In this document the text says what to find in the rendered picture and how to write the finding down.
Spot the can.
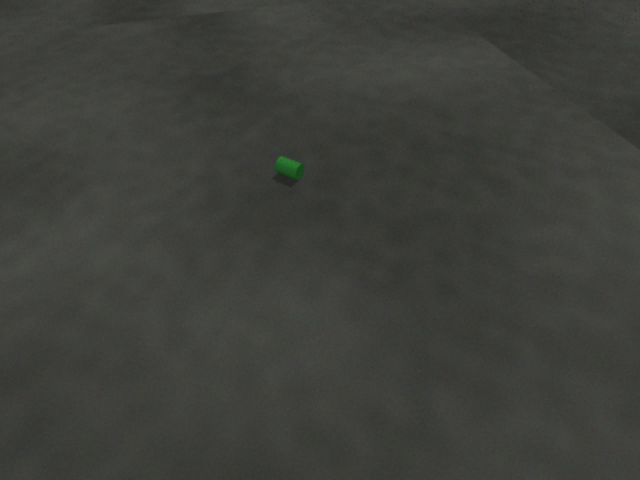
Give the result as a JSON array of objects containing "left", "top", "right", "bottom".
[{"left": 275, "top": 156, "right": 305, "bottom": 180}]

